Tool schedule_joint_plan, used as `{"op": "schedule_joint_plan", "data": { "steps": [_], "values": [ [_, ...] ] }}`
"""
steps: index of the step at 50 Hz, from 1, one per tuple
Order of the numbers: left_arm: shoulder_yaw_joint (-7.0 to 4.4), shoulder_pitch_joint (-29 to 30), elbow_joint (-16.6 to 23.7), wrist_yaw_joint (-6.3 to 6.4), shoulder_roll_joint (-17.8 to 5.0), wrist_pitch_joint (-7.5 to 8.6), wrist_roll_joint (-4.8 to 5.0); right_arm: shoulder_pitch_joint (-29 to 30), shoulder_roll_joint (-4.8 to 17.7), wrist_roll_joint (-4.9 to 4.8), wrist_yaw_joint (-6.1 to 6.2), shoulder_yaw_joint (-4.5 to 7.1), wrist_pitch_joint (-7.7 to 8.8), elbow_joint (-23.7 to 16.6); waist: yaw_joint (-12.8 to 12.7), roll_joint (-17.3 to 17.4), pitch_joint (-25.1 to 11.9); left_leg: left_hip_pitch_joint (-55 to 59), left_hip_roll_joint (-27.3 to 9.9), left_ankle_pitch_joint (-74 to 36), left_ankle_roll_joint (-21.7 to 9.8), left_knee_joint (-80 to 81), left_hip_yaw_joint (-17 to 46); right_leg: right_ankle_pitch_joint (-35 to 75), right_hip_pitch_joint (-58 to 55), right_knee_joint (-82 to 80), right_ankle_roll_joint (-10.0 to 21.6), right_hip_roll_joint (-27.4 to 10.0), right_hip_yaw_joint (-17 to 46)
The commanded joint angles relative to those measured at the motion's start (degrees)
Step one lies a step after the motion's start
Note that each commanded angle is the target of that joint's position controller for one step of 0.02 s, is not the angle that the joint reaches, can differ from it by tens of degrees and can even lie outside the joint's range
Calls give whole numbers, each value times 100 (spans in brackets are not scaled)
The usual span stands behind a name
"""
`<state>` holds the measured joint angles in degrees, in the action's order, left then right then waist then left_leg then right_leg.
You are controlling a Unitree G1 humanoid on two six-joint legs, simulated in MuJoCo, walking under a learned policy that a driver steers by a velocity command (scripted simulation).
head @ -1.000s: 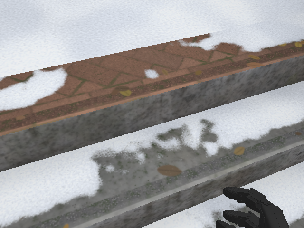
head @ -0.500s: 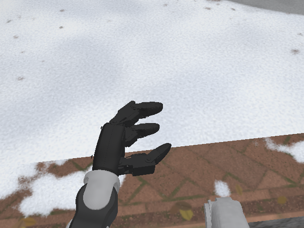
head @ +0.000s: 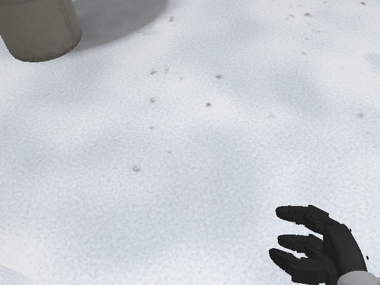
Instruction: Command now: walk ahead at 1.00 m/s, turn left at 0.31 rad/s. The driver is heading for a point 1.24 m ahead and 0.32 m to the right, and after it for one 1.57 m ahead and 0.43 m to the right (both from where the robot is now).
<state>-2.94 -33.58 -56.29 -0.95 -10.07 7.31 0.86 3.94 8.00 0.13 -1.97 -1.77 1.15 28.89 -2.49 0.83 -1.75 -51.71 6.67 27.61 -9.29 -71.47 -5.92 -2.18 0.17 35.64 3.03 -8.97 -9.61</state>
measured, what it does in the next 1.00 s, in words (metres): climbs, turning right: right foot, then left foot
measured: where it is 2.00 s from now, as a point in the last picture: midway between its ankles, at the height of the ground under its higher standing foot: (314, 77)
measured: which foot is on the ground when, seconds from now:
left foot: down 0.00-0.42, up 0.44-0.80, down 0.82-1.00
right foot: up 0.00-0.38, down 0.40-0.80, up 0.82-1.00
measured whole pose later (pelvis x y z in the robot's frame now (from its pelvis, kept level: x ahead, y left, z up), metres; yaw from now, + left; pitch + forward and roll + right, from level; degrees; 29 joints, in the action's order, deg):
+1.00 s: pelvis +0.96 -0.17 +0.12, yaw -32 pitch +2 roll +2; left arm -4.4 -12.2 -39.0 -2.8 -21.6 0.9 -2.1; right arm -19.8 17.2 2.3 0.7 2.5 5.5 42.1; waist 1.7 -3.6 -1.7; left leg -13.3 -2.5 17.7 1.6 -28.9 -5.8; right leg -17.6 33.7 75.6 5.9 0.3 0.5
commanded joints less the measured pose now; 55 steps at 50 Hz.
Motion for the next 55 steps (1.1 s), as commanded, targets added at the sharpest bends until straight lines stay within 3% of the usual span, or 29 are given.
{"op": "schedule_joint_plan", "data": {
  "steps": [1, 2, 3, 4, 6, 7, 10, 14, 17, 19, 20, 21, 22, 23, 25, 26, 29, 32, 35, 38, 40, 41, 42, 43, 44, 45, 48, 50, 55],
  "values": [
    [-278, 1616, 2058, -351, -680, 376, -318, -1828, 1921, 156, 143, 910, -64, 356, 963, 543, -2313, 5503, -1491, 1155, -1157, 4734, 5964, -740, 4571, 7705, 133, 1240, 1756],
    [-168, 2132, 2359, -230, -364, 358, -316, -1841, 1790, 80, 151, 889, 78, 702, 884, 9, -1736, 5157, -1623, 806, -1063, 4858, 5560, -818, 5291, 8411, 198, 1081, 1777],
    [108, 2213, 2572, -103, 130, 303, -381, -1984, 1525, 55, 167, 843, 258, 1117, 559, -366, -1020, 4545, -1569, 83, -884, 4744, 4833, -958, 5554, 8161, 271, 827, 1835],
    [229, 2359, 2658, 43, 206, 199, -457, -2041, 916, 59, 131, 693, 371, 1426, 399, -419, -461, 3686, -1437, -904, -808, 4650, 4550, -704, 5376, 7955, 131, 658, 1739],
    [270, 2084, 2771, 1, 37, -73, -377, -2192, 610, 200, 278, 579, 494, 1552, 143, -377, -163, 3905, -1303, -903, -831, 4660, 3816, -2096, 5730, 7127, 117, 581, 1901],
    [185, 2012, 2663, 15, -204, -193, -306, -2295, 476, 154, 308, 526, 557, 1626, 121, -417, 118, 3886, -1418, -1019, -717, 4948, 3684, -2318, 5838, 6613, 130, 465, 1899],
    [225, 3025, 3169, 23, -553, -361, -298, -2226, 995, 80, 328, 605, 751, 1671, -19, -541, 860, 3371, -1305, -1075, -494, 6192, 2802, -2035, 5548, 3536, 33, 44, 1569],
    [303, 3139, 2894, -316, -500, -353, -190, -2296, 1739, -18, 187, 754, 847, 1585, 223, -157, 420, 3139, -1175, -2202, -234, 7407, 1348, 668, 2573, 707, 281, 246, 697],
    [136, 3335, 2709, -246, -823, -367, -198, -2945, 1873, 123, 138, 750, 777, 1765, 443, 141, 196, 5358, -1461, -6571, 121, 6319, 699, 113, 2794, 154, 503, 869, -11],
    [-36, 2412, 2446, -175, -1131, -365, -241, -3123, 2004, 275, 229, 774, 631, 1798, -59, 581, -509, 5779, -1620, -8401, 367, 4290, 348, -468, 1662, -72, 686, 1395, -215],
    [-183, 1303, 2099, -109, -1370, -365, -296, -2978, 2040, 293, 288, 780, 557, 1675, -590, 529, -999, 4974, -1515, -8266, 522, 2694, 107, -592, 112, -191, 812, 1516, -89],
    [-366, 416, 1909, -29, -1801, -379, -347, -2699, 1778, 346, 323, 720, 533, 1378, -1001, 166, -1425, 3250, -1118, -5555, 564, 298, 164, -1263, -1538, 295, 1103, 728, 1045],
    [-457, 857, 1858, -56, -2280, -393, -317, -2999, 1092, 80, 211, 526, 629, 933, -163, -2072, -2079, 1073, -137, -526, 907, -2019, 425, -1858, -2698, -825, 1949, -700, 4547],
    [-500, 1064, 2037, -47, -2080, -450, -233, -2495, 1409, 145, 227, 526, 705, 743, -406, -1094, -2090, 365, -343, -925, 858, -2494, 978, -1815, -2498, -1692, 2089, -702, 5527],
    [-380, 1182, 1813, 39, -1639, -380, -148, -1776, 1399, 236, 229, 394, 804, 517, -146, 278, -727, 384, -986, -1354, 844, -1546, 1132, -1297, -706, -1880, 1773, -498, 4470],
    [-326, 1187, 1697, 71, -1503, -355, -134, -1549, 1295, 354, 217, 358, 727, 390, 33, 526, -303, 647, -1151, -1169, 865, -1137, 1153, -1248, 159, -2022, 1542, -128, 3917],
    [-255, 1110, 1571, 78, -1424, -254, -131, -1548, 1220, 430, 173, 254, 357, 124, 467, 115, 334, 587, -1383, -465, 1036, -313, 1151, -1438, 1458, -2382, 1684, 109, 3628],
    [-272, 1416, 1657, 66, -1538, -185, -156, -688, 1154, 296, 71, 122, 327, -286, 467, -12, 763, 1501, -1452, -1817, 1163, 1712, 921, -859, 2641, -2883, 1427, 602, 2951],
    [-367, 1214, 1573, -5, -1763, -155, -18, -402, 1068, 148, -5, 82, 353, -153, 187, -151, 489, 3132, -1000, -3435, 1136, 3167, 606, 261, 2707, -2867, 1099, 790, 2720],
    [-434, 871, 1443, 28, -1904, -223, -24, -516, 1341, 157, 102, 190, 378, -9, 77, -222, 222, 3358, -733, -2996, 1007, 3940, 615, 1705, 1227, -1906, 829, 685, 2912],
    [-467, 971, 1427, 10, -2105, -260, -96, -2086, 1723, 178, 257, 415, 431, 384, 899, -131, -736, 5086, -593, -2003, 879, 3900, 515, 2708, 1160, 407, 552, 902, 2704],
    [-347, 1159, 1584, -12, -1679, -202, -142, -3327, 2118, 279, 396, 584, 461, 506, 1452, 111, -1501, 6553, -1555, -444, 723, 3715, 1424, 1565, 2076, 2318, 454, 1129, 2431],
    [-110, 588, 1870, 15, -690, -183, 60, -3429, 2592, 520, 412, 693, 465, 505, 893, 1835, -2325, 7818, -3405, 1262, 286, 4683, 4520, -2815, 3711, 4289, 345, 1697, 1869],
    [-78, 811, 1977, 39, -1080, -245, -14, -2996, 2452, 369, 375, 743, 399, 479, 810, 1930, -2227, 7467, -3458, 2154, -3, 5619, 6004, -2351, 4533, 4936, 423, 1422, 1615],
    [-134, 1437, 1929, 43, -1309, -324, -160, -2478, 1894, 322, 366, 640, 378, 472, 823, 1122, -1135, 6632, -3110, 2059, 83, 5565, 4868, -1773, 4832, 4886, 433, 1018, 1473],
    [-129, 1777, 1954, -24, -1321, -375, -250, -2311, 1546, 284, 331, 563, 372, 570, 789, 505, -571, 5915, -2861, 972, 161, 5443, 3855, -1452, 4759, 4603, 410, 782, 1403],
    [-25, 2131, 2179, -251, -920, -582, -334, -2638, 1153, 220, 279, 449, 493, 1101, 449, 594, 124, 4737, -2394, -984, 316, 5654, 2279, -1519, 4492, 4190, 284, 490, 1532],
    [60, 2418, 2366, -301, -756, -654, -345, -2788, 1037, 138, 195, 421, 601, 1339, 306, 470, 334, 4594, -2289, -1896, 333, 5880, 1681, -1465, 4709, 3867, 244, 481, 1610],
    [187, 3216, 2681, -445, -910, -593, -304, -2383, 1444, 120, 159, 485, 672, 1518, 21, 147, 970, 3664, -1810, -3164, 424, 6927, -79, 220, 3514, 1173, 232, 696, 910]
  ]
}}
